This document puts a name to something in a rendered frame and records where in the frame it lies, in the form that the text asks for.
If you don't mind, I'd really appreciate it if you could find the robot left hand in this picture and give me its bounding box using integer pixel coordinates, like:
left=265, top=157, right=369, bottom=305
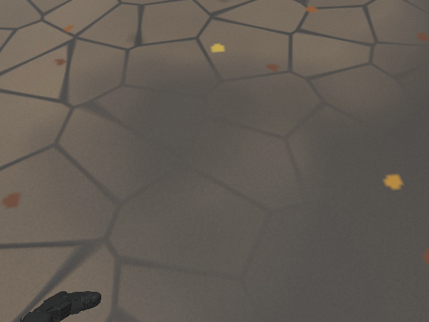
left=20, top=291, right=101, bottom=322

